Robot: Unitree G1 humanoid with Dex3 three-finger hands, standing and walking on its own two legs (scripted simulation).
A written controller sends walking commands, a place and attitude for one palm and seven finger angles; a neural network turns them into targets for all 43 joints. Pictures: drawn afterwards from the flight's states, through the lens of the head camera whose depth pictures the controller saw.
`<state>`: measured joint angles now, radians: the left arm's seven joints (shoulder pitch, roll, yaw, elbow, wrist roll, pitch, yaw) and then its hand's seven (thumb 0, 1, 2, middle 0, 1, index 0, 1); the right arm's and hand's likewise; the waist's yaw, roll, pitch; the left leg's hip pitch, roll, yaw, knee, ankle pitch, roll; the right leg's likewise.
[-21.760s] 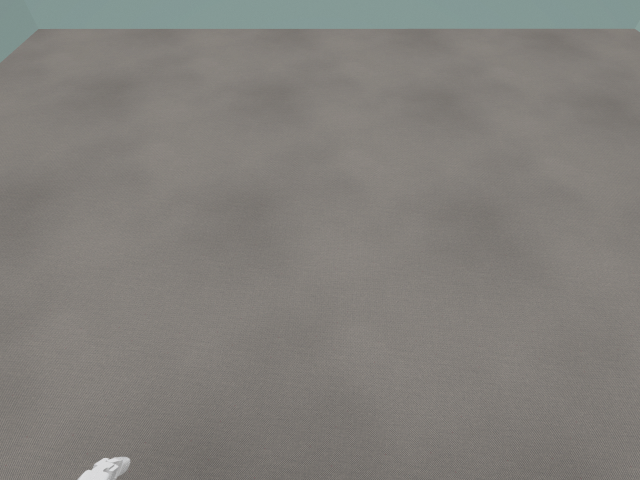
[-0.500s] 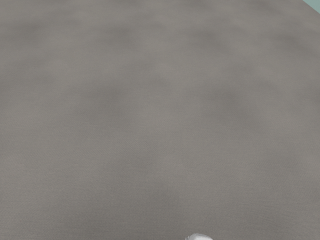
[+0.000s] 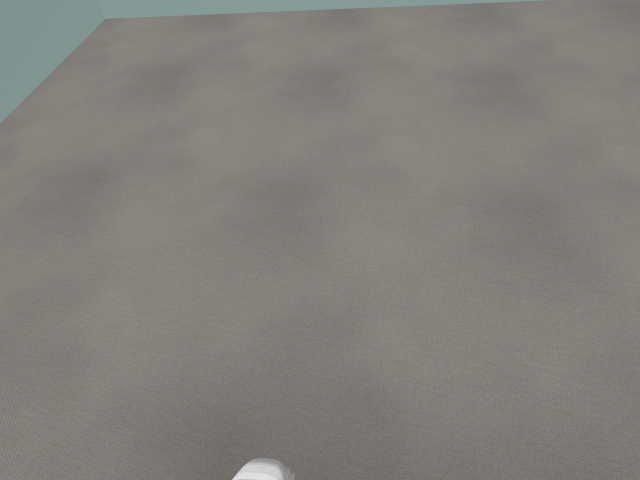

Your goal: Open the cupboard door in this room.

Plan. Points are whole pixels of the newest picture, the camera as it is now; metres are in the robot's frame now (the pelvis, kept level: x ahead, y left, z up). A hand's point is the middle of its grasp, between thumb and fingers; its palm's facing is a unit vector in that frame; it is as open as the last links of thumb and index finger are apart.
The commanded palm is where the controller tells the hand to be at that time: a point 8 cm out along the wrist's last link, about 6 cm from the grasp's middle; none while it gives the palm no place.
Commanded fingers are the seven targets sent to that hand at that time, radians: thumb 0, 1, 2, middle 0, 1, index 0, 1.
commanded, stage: turn or walk to find it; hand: left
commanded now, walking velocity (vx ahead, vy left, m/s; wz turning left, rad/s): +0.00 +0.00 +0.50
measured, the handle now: out of the picture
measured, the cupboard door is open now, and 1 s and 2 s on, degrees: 0 0 0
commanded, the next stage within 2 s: none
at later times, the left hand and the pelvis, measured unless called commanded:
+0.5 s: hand out of the picture +0.01 +0.26 -0.17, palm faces +0.27 -0.93 -0.25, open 7.4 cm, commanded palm none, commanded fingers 0.00 0.90 0.90 -0.20 -0.30 -0.20 -0.30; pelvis -0.02 +0.03 +0.00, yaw +14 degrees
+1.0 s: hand out of the picture -0.10 +0.22 -0.18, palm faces +0.53 -0.82 -0.24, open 7.4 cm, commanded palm none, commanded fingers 0.00 0.90 0.90 -0.20 -0.30 -0.20 -0.30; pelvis -0.04 +0.02 -0.01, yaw +31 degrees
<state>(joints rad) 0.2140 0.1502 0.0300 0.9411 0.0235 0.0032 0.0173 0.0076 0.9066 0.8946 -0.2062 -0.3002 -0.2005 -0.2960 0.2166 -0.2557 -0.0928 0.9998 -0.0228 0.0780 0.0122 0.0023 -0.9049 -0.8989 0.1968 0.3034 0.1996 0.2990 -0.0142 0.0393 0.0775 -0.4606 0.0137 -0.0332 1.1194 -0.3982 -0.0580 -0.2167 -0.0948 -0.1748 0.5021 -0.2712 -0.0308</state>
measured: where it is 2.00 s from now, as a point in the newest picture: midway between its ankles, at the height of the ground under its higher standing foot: outside the picture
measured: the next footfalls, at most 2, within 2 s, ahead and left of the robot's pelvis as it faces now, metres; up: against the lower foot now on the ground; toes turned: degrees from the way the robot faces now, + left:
left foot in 0.22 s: +0.00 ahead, +0.16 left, +0.00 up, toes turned +10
right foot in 0.60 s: +0.06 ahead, -0.08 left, +0.00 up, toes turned +13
